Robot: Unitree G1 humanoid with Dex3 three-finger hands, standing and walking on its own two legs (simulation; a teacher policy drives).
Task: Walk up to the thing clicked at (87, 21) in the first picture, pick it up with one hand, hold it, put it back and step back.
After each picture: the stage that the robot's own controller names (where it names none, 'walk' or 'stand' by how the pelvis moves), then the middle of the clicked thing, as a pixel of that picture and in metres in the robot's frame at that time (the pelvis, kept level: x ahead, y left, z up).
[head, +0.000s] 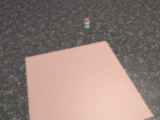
stand; (86, 23) +1.83 -0.01 -0.72
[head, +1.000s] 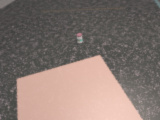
walk; (79, 38) +1.70 +0.21 -0.70
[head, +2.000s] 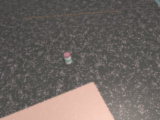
walk; (67, 58) +1.18 +0.31 -0.72
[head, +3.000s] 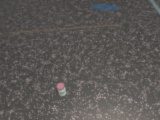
walk; (61, 89) +0.78 +0.28 -0.71
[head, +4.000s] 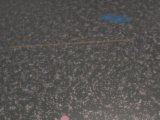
walk; out of the picture +0.48 +0.25 -0.72
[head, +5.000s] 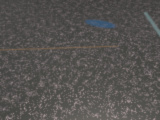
stand; out of the picture +0.40 +0.25 -0.71
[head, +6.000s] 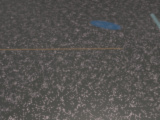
stand; out of the picture +0.37 +0.24 -0.71
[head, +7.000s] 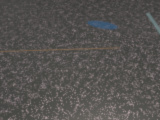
stand; out of the picture +0.38 +0.25 -0.73
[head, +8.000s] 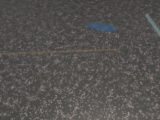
stand; out of the picture +0.37 +0.26 -0.73
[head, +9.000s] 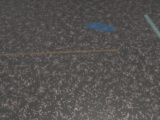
stand; out of the picture +0.36 +0.26 -0.73
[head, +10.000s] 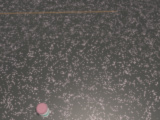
go down; (43, 110) +0.39 +0.26 -0.60
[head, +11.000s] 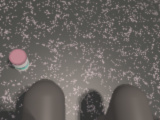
go down; (20, 60) +0.43 +0.30 -0.30
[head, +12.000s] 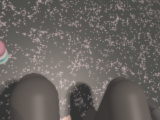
close in; out of the picture +0.42 +0.32 -0.27
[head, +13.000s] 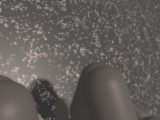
close in; out of the picture +0.40 +0.35 -0.21
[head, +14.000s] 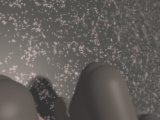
close; out of the picture +0.39 +0.34 -0.22
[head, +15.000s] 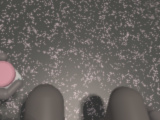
lift; (6, 77) +0.32 +0.27 -0.05
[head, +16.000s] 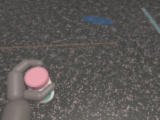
hold; (40, 85) +0.33 +0.16 +0.06
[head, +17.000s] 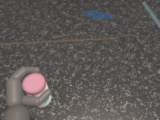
hold; (38, 91) +0.33 +0.17 +0.02
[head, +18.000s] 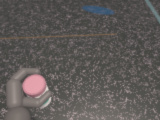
hold; (38, 92) +0.33 +0.17 +0.00
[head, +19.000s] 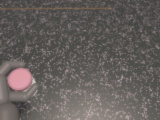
crouch; (24, 84) +0.35 +0.21 -0.04
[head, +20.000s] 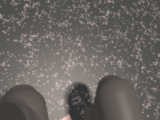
lower; out of the picture +0.46 +0.32 -0.10
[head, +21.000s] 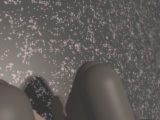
lower; out of the picture +0.40 +0.35 -0.23
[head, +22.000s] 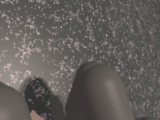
lower; out of the picture +0.40 +0.35 -0.22
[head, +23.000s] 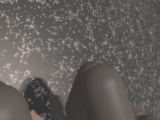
lower; out of the picture +0.40 +0.35 -0.22
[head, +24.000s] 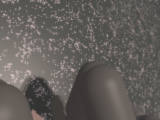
lower; out of the picture +0.39 +0.35 -0.22
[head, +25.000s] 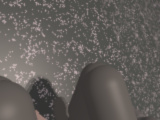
open; out of the picture +0.39 +0.35 -0.22
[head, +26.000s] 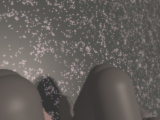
rise; out of the picture +0.39 +0.34 -0.22
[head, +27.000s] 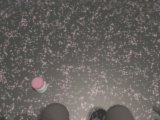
walk; (39, 85) +0.43 +0.27 -0.48
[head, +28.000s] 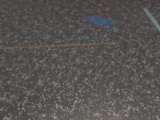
stand; out of the picture +0.38 +0.24 -0.66
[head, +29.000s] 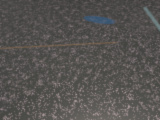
stand; out of the picture +0.38 +0.25 -0.67
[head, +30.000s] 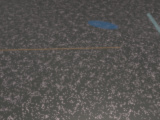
stand; out of the picture +0.39 +0.24 -0.70
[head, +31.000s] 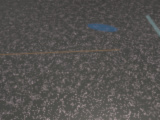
stand; out of the picture +0.39 +0.25 -0.72
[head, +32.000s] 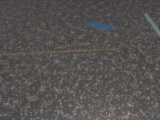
stand; out of the picture +0.36 +0.26 -0.73
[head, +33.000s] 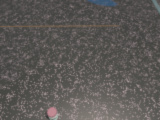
walk; (52, 114) +0.43 +0.21 -0.70
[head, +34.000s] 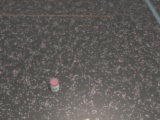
walk; (54, 85) +0.69 +0.23 -0.71
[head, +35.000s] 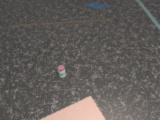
stand; (61, 71) +1.02 +0.31 -0.71
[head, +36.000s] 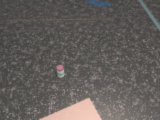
stand; (60, 71) +0.98 +0.24 -0.72
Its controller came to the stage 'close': yes
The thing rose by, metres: 0.72
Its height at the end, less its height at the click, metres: +0.00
